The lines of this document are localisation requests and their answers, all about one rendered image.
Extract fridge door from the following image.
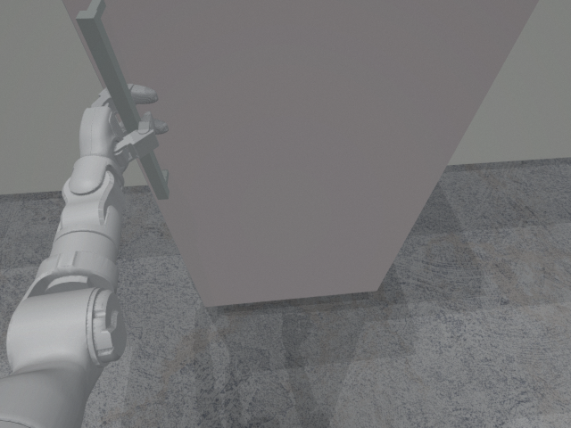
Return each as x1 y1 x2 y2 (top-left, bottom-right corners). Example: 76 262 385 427
63 0 539 307

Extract handle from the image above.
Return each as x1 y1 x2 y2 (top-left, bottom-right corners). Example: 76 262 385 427
76 0 170 200

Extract robot left hand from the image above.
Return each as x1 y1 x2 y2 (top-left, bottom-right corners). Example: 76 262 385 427
79 84 169 174

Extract robot left forearm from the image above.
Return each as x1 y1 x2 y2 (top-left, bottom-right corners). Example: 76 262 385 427
6 155 126 369

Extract left robot upper arm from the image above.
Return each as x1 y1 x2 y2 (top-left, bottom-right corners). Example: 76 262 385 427
0 287 127 428

